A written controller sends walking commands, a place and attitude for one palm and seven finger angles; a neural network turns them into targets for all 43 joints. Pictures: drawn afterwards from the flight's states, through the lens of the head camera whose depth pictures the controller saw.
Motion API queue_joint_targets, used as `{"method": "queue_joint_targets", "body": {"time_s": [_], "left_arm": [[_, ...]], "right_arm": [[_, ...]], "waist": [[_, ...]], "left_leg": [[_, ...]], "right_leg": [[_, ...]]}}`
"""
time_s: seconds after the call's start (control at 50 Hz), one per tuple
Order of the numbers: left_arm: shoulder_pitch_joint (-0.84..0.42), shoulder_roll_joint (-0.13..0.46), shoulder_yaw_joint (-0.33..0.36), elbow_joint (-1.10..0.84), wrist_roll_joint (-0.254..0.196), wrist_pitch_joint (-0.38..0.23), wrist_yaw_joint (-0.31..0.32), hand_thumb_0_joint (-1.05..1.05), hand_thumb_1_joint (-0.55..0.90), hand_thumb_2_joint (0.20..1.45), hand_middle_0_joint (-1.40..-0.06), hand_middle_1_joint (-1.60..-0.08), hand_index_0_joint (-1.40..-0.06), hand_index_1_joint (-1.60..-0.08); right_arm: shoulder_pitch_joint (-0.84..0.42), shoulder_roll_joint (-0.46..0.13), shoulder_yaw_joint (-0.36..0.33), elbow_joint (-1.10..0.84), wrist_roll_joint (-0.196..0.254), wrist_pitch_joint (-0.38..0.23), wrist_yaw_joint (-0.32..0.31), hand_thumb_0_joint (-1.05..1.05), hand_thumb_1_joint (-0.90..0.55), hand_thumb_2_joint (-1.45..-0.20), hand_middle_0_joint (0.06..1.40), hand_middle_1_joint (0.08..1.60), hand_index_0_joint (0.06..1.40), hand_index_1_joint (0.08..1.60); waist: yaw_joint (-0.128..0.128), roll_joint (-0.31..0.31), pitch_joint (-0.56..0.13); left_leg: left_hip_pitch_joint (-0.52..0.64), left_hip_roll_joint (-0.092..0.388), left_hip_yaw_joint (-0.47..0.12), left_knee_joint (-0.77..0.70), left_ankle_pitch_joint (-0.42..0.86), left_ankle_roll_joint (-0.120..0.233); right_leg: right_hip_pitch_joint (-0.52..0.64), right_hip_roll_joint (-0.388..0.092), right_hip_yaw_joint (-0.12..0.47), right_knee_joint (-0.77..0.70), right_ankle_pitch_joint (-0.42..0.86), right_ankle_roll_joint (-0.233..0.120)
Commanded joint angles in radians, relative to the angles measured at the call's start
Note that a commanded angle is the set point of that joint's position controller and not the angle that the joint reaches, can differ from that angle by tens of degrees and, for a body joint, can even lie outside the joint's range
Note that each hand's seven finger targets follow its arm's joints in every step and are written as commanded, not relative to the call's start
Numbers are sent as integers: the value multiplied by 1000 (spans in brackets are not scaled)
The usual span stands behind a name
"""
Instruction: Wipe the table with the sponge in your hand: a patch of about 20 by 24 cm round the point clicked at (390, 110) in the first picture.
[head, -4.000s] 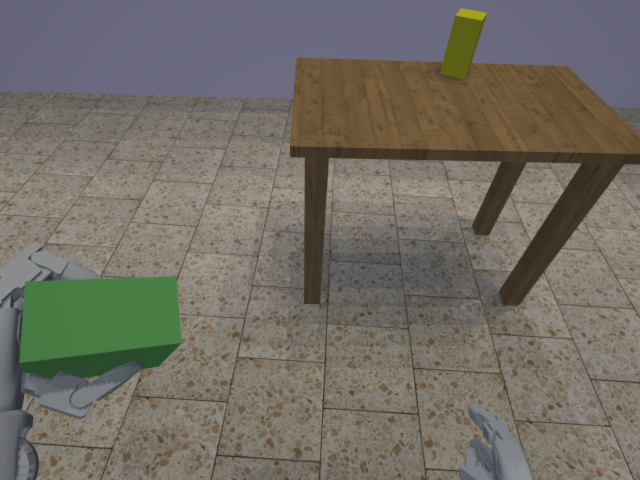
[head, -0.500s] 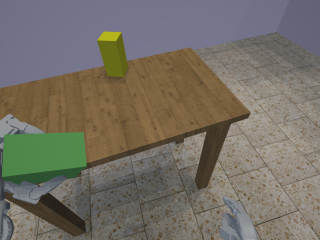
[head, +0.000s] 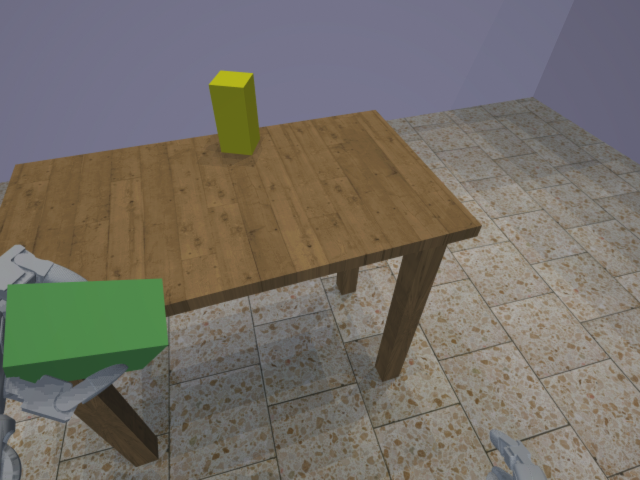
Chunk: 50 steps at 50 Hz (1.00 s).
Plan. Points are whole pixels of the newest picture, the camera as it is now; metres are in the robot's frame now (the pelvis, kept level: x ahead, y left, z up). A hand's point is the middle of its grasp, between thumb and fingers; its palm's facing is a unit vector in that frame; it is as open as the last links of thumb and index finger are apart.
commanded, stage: come to a stop and stand still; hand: left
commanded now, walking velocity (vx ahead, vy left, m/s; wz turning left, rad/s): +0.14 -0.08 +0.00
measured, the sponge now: (108, 332) +0.21 +0.22 +0.15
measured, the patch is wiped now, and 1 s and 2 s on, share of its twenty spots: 0.00 0.00 0.00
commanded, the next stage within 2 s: look again from close up in 0.54 s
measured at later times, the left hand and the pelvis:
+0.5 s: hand (126, 350) +0.19 +0.19 +0.16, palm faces +0.36 -0.81 -0.46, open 10.5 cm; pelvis -0.02 -0.04 +0.00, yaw +0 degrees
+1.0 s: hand (104, 372) +0.18 +0.22 +0.13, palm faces +0.27 -0.88 -0.38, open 10.5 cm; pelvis -0.04 -0.01 +0.00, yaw -2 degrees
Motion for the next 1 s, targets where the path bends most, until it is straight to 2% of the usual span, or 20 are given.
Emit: {"method": "queue_joint_targets", "body": {"time_s": [0.0, 0.06, 0.14, 0.18, 0.2, 0.22, 0.28, 0.32, 0.46, 0.52, 0.6, 0.62, 0.64, 0.66, 0.68, 0.7, 0.76, 0.86, 0.88, 0.98], "left_arm": [[-232, 128, 40, -231, 17, -52, 3, 0, 100, 1300, -1200, -1600, -1200, -1600], [-251, 120, 17, -232, 11, -39, 2, 0, 100, 1300, -1200, -1600, -1200, -1600], [-263, 152, 56, -204, 13, -31, 7, 0, 100, 1300, -1200, -1600, -1200, -1600], [-198, 188, 96, -169, 10, -25, 11, 0, 100, 1300, -1200, -1600, -1200, -1600], [-185, 186, 112, -168, -6, -19, 4, 0, 100, 1300, -1200, -1600, -1200, -1600], [-147, 190, 126, -168, -14, -22, 0, 0, 100, 1300, -1200, -1600, -1200, -1600], [-8, 190, 173, -183, -29, -36, -2, 0, 100, 1300, -1200, -1600, -1200, -1600], [9, 181, 173, -213, -29, -51, 4, 0, 100, 1300, -1200, -1600, -1200, -1600], [-46, 157, 112, -284, -20, -46, 27, 0, 100, 1300, -1200, -1600, -1200, -1600], [-93, 168, 92, -312, -14, -54, 29, 0, 100, 1300, -1200, -1600, -1200, -1600], [-136, 164, 79, -285, 0, -49, 23, 0, 100, 1300, -1200, -1600, -1200, -1600], [-1129, 914, 638, -395, 136, -135, 1, 0, 100, 1300, -1200, -1600, -1200, -1600], [-638, 341, 257, 134, 29, -85, -52, 0, 100, 1300, -1200, -1600, -1200, -1600], [-432, 288, 207, 61, 3, -95, -48, 0, 100, 1300, -1200, -1600, -1200, -1600], [-349, 135, 101, 189, -28, -89, -56, 0, 100, 1300, -1200, -1600, -1200, -1600], [-326, 143, 85, 108, -41, -101, -61, 0, 100, 1300, -1200, -1600, -1200, -1600], [-158, 96, 22, -26, -49, -106, -65, 0, 100, 1300, -1200, -1600, -1200, -1600], [-192, 183, 104, -112, -26, -75, -55, 0, 100, 1300, -1200, -1600, -1200, -1600], [-258, 258, 171, -188, -21, -79, -48, 0, 100, 1300, -1200, -1600, -1200, -1600], [-351, 237, 172, -272, -10, -89, -44, 0, 100, 1300, -1200, -1600, -1200, -1600]], "right_arm": [[-129, -112, -25, -131, 2, -82, -2, 0, -900, -900, 200, 300, 200, 300], [-121, -112, -13, -115, -2, -99, 0, 0, -900, -900, 200, 300, 200, 300], [-143, -106, -5, -112, -5, -94, 9, 0, -900, -900, 200, 300, 200, 300], [-128, -79, -7, -122, -4, -78, 16, 0, -900, -900, 200, 300, 200, 300], [-140, -79, -18, -127, 1, -74, 22, 0, -900, -900, 200, 300, 200, 300], [-148, -86, -26, -131, -2, -63, 24, 0, -900, -900, 200, 300, 200, 300], [-171, -46, 13, -141, -5, -30, 28, 0, -900, -900, 200, 300, 200, 300], [-173, -44, 18, -155, -3, -22, 19, 0, -900, -900, 200, 300, 200, 300], [-127, -84, -9, -159, -12, -41, -2, 0, -900, -900, 200, 300, 200, 300], [-139, -119, -22, -172, 0, -47, -8, 0, -900, -900, 200, 300, 200, 300], [-163, -109, -1, -169, -2, -51, -11, 0, -900, -900, 200, 300, 200, 300], [46, -146, -41, -121, -30, -133, -5, 0, -900, -900, 200, 300, 200, 300], [-43, -35, -3, -99, -5, -125, 10, 0, -900, -900, 200, 300, 200, 300], [-62, -68, -10, -168, 4, -133, 11, 0, -900, -900, 200, 300, 200, 300], [-89, -83, -4, -171, 18, -144, 25, 0, -900, -900, 200, 300, 200, 300], [-68, -100, -12, -170, 19, -137, 34, 0, -900, -900, 200, 300, 200, 300], [-87, -99, 2, -183, 17, -135, 58, 0, -900, -900, 200, 300, 200, 300], [-131, -107, 15, -218, 10, -139, 42, 0, -900, -900, 200, 300, 200, 300], [-146, -115, 15, -220, 2, -139, 36, 0, -900, -900, 200, 300, 200, 300], [-150, -101, 23, -227, -9, -163, 34, 0, -900, -900, 200, 300, 200, 300]], "waist": [[-13, 266, 88], [-16, 264, 71], [-11, 170, 12], [-28, -80, -45], [-5, -182, -70], [1, -178, -45], [-5, -47, -100], [-4, -89, -141], [-1, 0, -151], [8, 128, -130], [5, 225, -26], [34, 55, 90], [14, 38, -138], [54, -1, -27], [33, 58, -51], [28, 84, -84], [50, -27, -73], [35, -97, -19], [31, -13, -24], [33, 207, -50]], "left_leg": [[-148, 248, -193, -252, -109, 171], [-109, 233, -158, -194, 99, 147], [-183, 178, -89, -16, 67, 77], [-275, 32, 7, 233, -93, 12], [-264, -18, -10, 387, -230, -2], [-272, -10, -63, 495, -211, -1], [-294, 19, -86, 472, -140, -16], [-258, 9, -47, 364, -122, -13], [-52, -19, -21, -22, 26, 16], [4, 134, -166, -114, 212, 63], [-215, 156, -182, -171, 77, 60], [-320, 88, -25, 29, 98, 66], [-162, -19, -50, 95, 69, 46], [-146, -22, -54, 101, 4, 26], [-100, -14, -48, 57, 4, 25], [-96, -26, -46, 32, -19, 35], [-113, -13, -51, -34, -52, 53], [-168, 30, -111, -144, -134, 57], [-150, 33, -114, -166, -124, 56], [-225, 73, -148, -219, -145, 68]], "right_leg": [[-68, -34, 3, 141, -31, 25], [32, 0, -42, -43, -47, 32], [289, -10, -30, -335, 108, 20], [329, -228, 283, -408, 253, -85], [269, -314, 413, -492, 120, -135], [229, -326, 439, -533, 66, -136], [284, -282, 274, -452, 283, -152], [325, -245, 187, -430, 378, -137], [305, -198, 215, -441, 233, -77], [257, -91, 155, -348, 184, -5], [321, -52, 108, -298, 184, 1], [216, -76, 185, -389, 244, 98], [247, -159, 224, -402, 254, 2], [216, -173, 317, -527, 237, 28], [239, -206, 316, -505, 241, -22], [258, -198, 284, -494, 192, -5], [278, -151, 227, -529, -52, 48], [224, -62, 156, -475, -166, 10], [213, -49, 154, -450, -139, 0], [349, -22, 115, -312, 89, -12]]}}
